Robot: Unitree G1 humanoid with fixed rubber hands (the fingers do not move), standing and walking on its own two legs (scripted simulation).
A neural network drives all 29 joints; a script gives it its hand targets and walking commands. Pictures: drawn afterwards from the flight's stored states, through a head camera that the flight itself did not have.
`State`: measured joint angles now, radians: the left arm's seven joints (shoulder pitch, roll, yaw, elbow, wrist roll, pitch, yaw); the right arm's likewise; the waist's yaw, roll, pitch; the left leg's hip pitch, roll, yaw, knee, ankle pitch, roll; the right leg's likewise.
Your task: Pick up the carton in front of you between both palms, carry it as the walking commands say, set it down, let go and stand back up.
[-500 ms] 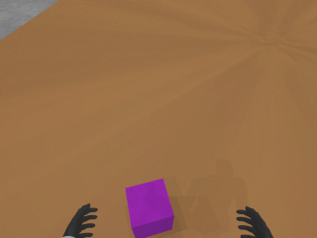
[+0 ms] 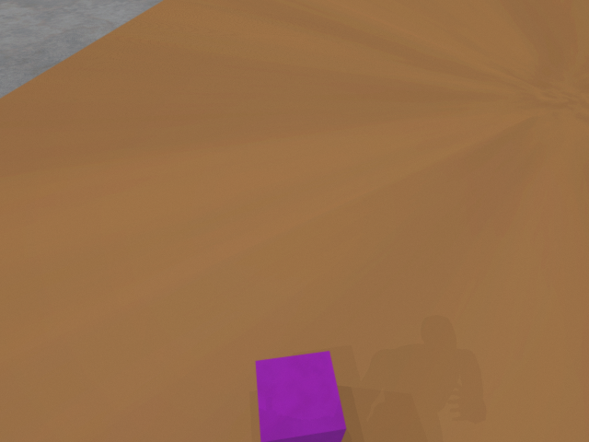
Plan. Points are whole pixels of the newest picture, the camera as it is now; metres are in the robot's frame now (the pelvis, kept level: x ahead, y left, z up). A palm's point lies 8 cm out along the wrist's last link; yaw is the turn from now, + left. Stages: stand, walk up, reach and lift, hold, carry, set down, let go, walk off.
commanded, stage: stand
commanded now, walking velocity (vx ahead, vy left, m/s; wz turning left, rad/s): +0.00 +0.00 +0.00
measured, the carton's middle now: (297, 408) +0.38 +0.02 -0.63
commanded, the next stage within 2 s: none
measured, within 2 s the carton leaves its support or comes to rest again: neither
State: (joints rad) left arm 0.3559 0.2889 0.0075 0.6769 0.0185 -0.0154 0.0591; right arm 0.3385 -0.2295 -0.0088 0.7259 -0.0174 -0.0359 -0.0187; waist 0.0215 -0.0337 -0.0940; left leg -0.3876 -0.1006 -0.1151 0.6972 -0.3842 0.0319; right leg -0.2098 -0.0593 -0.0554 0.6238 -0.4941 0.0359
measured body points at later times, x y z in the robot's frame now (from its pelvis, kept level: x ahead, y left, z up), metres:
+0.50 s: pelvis -0.01 +0.00 +0.00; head +0.00 +0.01 +0.45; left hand +0.01 +0.28 -0.13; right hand +0.08 -0.26 -0.12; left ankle -0.02 +0.11 -0.72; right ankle -0.11 -0.13 -0.72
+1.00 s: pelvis -0.02 -0.01 +0.01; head -0.02 +0.01 +0.46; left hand -0.06 +0.25 -0.14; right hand +0.04 -0.26 -0.13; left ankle -0.02 +0.11 -0.72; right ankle -0.11 -0.13 -0.72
